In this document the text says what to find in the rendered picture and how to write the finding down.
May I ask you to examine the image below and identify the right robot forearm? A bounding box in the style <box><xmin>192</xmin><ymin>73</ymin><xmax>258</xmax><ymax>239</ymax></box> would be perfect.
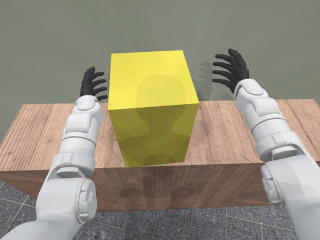
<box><xmin>233</xmin><ymin>79</ymin><xmax>320</xmax><ymax>175</ymax></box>

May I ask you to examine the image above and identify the left robot upper arm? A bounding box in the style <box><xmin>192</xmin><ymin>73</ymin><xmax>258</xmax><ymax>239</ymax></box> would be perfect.
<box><xmin>0</xmin><ymin>177</ymin><xmax>97</xmax><ymax>240</ymax></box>

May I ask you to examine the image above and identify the robot right hand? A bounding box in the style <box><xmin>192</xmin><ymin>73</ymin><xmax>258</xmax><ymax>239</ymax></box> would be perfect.
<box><xmin>212</xmin><ymin>48</ymin><xmax>249</xmax><ymax>94</ymax></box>

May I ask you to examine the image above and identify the left robot forearm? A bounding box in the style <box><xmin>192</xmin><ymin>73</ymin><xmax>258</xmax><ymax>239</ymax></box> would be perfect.
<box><xmin>35</xmin><ymin>95</ymin><xmax>104</xmax><ymax>218</ymax></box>

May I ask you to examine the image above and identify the right robot upper arm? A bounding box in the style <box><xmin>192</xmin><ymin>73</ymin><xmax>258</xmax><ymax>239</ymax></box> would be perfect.
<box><xmin>260</xmin><ymin>154</ymin><xmax>320</xmax><ymax>240</ymax></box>

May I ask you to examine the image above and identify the robot left hand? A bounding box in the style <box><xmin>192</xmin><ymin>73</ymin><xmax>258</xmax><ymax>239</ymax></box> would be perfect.
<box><xmin>80</xmin><ymin>66</ymin><xmax>108</xmax><ymax>101</ymax></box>

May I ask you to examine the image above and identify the carton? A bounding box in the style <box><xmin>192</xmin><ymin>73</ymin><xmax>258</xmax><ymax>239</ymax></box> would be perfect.
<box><xmin>108</xmin><ymin>50</ymin><xmax>199</xmax><ymax>168</ymax></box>

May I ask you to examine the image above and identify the pedestal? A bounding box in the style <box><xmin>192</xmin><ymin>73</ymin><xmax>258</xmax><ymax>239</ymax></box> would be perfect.
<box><xmin>0</xmin><ymin>99</ymin><xmax>320</xmax><ymax>213</ymax></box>

